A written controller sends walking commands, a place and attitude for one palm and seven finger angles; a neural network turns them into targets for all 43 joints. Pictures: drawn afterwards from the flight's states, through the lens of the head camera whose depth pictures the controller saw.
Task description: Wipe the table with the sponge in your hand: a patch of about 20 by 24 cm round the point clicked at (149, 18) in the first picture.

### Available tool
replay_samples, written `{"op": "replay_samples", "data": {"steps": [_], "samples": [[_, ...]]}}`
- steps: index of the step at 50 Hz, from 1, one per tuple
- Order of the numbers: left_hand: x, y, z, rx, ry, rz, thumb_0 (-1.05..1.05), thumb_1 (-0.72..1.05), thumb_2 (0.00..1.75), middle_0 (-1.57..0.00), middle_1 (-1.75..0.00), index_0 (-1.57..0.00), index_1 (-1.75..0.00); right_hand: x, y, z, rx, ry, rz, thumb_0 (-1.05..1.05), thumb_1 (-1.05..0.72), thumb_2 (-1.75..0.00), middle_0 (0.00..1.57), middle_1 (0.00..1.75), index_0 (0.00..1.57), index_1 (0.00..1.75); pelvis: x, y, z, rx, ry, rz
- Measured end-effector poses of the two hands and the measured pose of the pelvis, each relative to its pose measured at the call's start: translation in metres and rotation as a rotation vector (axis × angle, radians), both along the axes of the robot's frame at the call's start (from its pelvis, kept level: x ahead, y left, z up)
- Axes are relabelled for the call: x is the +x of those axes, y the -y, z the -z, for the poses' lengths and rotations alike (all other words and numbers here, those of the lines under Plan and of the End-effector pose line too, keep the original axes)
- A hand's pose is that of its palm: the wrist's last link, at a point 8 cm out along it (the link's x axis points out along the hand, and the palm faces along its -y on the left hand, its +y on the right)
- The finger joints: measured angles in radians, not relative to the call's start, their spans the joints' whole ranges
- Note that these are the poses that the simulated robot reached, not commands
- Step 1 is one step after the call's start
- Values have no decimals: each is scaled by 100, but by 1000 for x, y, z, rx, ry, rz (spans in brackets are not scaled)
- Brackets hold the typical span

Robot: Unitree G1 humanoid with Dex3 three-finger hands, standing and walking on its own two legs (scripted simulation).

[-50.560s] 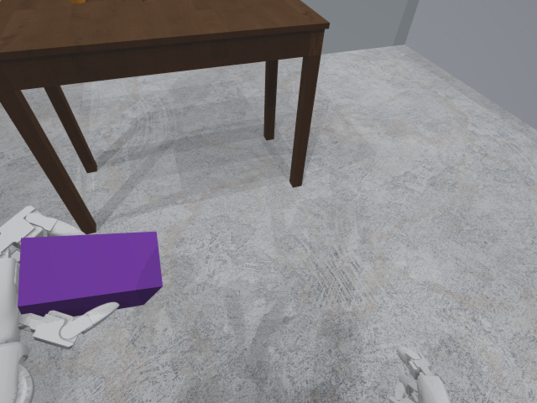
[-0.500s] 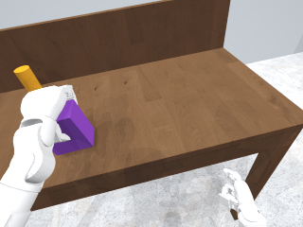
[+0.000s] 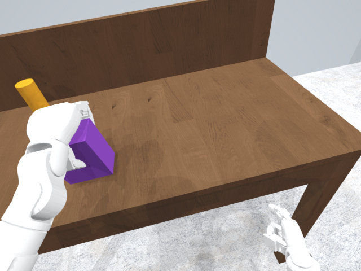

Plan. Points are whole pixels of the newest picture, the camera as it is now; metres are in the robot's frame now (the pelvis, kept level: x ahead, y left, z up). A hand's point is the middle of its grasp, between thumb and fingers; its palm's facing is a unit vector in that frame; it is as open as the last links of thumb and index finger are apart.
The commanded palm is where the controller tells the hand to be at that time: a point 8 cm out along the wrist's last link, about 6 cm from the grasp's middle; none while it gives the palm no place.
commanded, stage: move the sponge above the wiping area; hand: left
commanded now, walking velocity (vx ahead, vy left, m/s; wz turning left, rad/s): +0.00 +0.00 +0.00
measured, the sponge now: (84, 158) +0.29 +0.27 +0.13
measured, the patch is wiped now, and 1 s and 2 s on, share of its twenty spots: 0.00 0.00 0.00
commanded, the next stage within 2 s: none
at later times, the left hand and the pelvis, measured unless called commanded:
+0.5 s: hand (68, 134) +0.29 +0.27 +0.21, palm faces +0.19 -0.03 -0.98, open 10.3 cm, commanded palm +0.23 +0.28 +0.27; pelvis +0.00 +0.00 +0.00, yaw -1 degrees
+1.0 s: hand (61, 129) +0.28 +0.28 +0.22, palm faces +0.24 -0.04 -0.97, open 10.3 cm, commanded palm +0.23 +0.28 +0.27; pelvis +0.00 +0.00 +0.00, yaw -1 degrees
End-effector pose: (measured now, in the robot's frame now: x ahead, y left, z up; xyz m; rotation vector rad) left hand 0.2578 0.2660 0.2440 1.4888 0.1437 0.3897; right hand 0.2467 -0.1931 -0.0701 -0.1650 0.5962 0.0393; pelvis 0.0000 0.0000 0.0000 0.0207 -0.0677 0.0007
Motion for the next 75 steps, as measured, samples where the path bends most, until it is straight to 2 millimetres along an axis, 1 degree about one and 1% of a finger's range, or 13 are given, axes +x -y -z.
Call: {"op": "replay_samples", "data": {"steps": [5, 11, 20, 27, 33, 38, 43, 50, 53, 58, 62, 71, 75], "samples": [[-2, -1, -3, -6, 15, -15, 0, -56, 105, -74, -134, -74, -137, 3, -6, -2, 13, 6, -7, 2, -90, -89, 20, 30, 20, 30, 0, -1, 0, 0, 0, -1], [3, -4, -2, -4, -5, -40, 0, -56, 105, -74, -134, -74, -137, 3, -8, -2, 12, 4, -9, 2, -90, -89, 20, 30, 19, 30, -2, 0, 0, 0, -2, -6], [4, 7, -7, 0, 9, 6, 0, -56, 105, -74, -134, -74, -137, 3, -7, -2, 22, 7, -10, 2, -90, -89, 20, 30, 19, 30, 0, 0, 0, 3, -4, 3], [-6, -9, -12, -7, 21, -58, 0, -56, 105, -74, -134, -74, -137, 2, -2, -3, 19, 6, -5, 2, -90, -89, 20, 30, 20, 30, 0, 2, 1, 2, -6, 7], [-16, -20, -3, -13, -30, -94, 0, -56, 105, -74, -134, -74, -137, 3, 2, -4, -5, 16, -2, 2, -90, -89, 20, 30, 20, 30, -2, 3, 1, -2, 0, -7], [-11, -11, 3, 5, -58, -29, 0, -56, 105, -74, -134, -74, -137, 2, 0, -3, -21, 23, -4, 2, -90, -89, 20, 30, 19, 30, -5, 2, 1, -3, 8, -15], [-4, 2, -9, 22, 8, 35, 0, -56, 105, -74, -134, -74, -137, -1, -5, -3, -6, 21, -4, 2, -90, -89, 20, 30, 19, 29, -5, 1, 0, -1, 9, -7], [-6, -10, -25, -10, 73, -37, 0, -56, 105, -74, -134, -74, -137, -4, -9, -4, 33, 15, -3, 2, -90, -89, 20, 30, 19, 30, -4, 0, 0, 0, -3, 10], [-12, -15, -19, -25, 50, -61, 0, -56, 105, -74, -134, -74, -137, -4, -7, -4, 32, 13, -1, 2, -90, -89, 20, 30, 20, 30, -4, -1, 1, -1, -5, 9], [-22, -18, -1, -31, -18, -63, 0, -56, 105, -74, -134, -74, -137, -3, -3, -3, 1, 14, -2, 2, -90, -89, 20, 30, 20, 30, -5, -2, 2, -4, 1, 0], [-21, -16, 5, -4, -39, -41, 0, -56, 105, -74, -134, -74, -137, -1, -4, -4, -26, 19, -12, 2, -90, -89, 20, 30, 20, 30, -8, -3, 2, -5, 11, -13], [-14, -14, -23, 2, 66, -21, 0, -56, 105, -74, -134, -74, -137, -4, -11, -4, 5, 15, 2, 2, -90, -89, 20, 30, 18, 29, -8, -5, 0, -3, 10, -1], [-15, -18, -22, -19, 61, -47, 0, -56, 105, -74, -134, -74, -137, -6, -12, -5, 22, 15, 2, 2, -90, -89, 20, 30, 19, 29, -8, -5, 0, -4, 2, 3]]}}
